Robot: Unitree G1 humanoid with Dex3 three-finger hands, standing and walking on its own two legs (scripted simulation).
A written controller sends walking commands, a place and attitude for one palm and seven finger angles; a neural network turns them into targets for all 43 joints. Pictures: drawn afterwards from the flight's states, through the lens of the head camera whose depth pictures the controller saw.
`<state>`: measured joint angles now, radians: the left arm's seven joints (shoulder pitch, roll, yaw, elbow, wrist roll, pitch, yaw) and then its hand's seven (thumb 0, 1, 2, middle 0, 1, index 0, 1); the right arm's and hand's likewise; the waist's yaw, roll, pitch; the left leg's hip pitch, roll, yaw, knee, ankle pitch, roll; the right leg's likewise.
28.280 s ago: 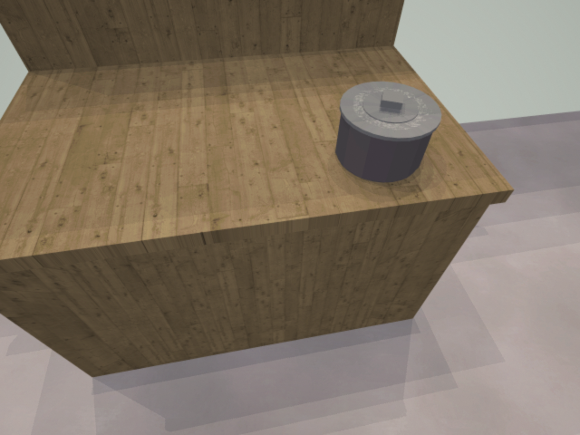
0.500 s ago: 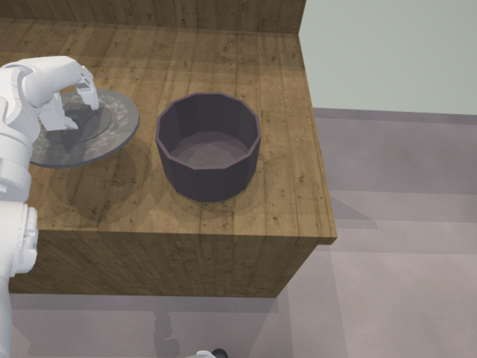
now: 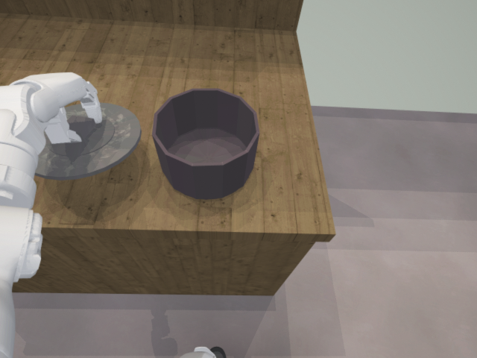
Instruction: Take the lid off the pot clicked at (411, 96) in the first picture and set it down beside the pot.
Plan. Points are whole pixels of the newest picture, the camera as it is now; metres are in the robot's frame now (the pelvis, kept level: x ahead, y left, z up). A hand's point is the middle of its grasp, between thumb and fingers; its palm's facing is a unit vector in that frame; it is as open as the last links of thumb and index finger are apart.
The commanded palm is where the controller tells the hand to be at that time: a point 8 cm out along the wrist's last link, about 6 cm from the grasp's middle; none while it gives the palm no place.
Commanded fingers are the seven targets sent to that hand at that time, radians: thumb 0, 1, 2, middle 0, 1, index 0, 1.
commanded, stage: lower the lid onto the table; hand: left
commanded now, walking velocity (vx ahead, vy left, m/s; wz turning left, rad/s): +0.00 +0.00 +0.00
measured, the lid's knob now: (77, 127) +0.49 +0.28 +0.07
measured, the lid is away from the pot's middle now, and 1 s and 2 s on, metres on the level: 0.23 0.24 0.24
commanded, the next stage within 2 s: open the fingers wide in 0.92 s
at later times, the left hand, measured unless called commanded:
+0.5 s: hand (68, 135) +0.47 +0.29 +0.07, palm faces -0.50 -0.09 -0.86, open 7.8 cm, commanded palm +0.50 +0.28 +0.13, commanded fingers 0.00 0.62 1.01 -0.93 -1.08 -0.85 -1.03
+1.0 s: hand (75, 148) +0.47 +0.29 +0.04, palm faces -0.52 -0.09 -0.85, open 7.8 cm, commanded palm +0.48 +0.28 +0.10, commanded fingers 0.00 0.62 1.01 -0.93 -1.08 -0.85 -1.03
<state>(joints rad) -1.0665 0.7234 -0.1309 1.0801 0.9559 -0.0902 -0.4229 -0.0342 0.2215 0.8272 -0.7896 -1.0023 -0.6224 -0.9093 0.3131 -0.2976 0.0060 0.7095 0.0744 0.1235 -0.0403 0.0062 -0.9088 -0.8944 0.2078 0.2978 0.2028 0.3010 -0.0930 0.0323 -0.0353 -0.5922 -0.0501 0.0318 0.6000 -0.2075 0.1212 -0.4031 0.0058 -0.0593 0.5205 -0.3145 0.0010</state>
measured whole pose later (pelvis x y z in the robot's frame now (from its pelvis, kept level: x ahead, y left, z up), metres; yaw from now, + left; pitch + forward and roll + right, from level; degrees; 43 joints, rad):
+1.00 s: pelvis +0.00 +0.00 -0.01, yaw -2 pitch +16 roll -5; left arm -1.02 0.79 -0.07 1.18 1.01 -0.16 -0.35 -0.02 0.22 0.82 -0.81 -1.02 -0.62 -0.92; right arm 0.36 -0.30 0.02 0.72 0.08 0.11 -0.09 0.00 -0.91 -0.89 0.21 0.30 0.20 0.30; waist -0.13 0.03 -0.06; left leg -0.75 -0.02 0.04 0.74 -0.26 0.12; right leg -0.56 0.04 -0.04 0.64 -0.35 0.01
